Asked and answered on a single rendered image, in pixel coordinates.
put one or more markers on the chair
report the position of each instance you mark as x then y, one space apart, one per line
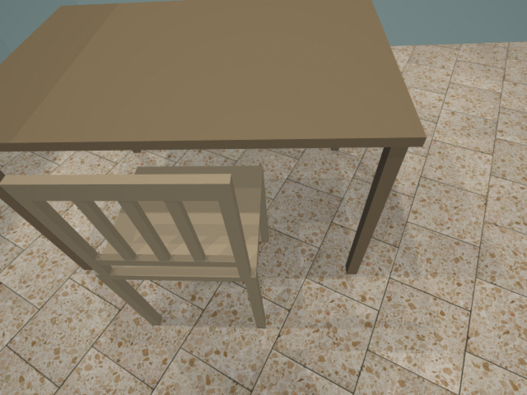
176 223

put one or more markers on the table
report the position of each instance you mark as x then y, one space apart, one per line
211 74

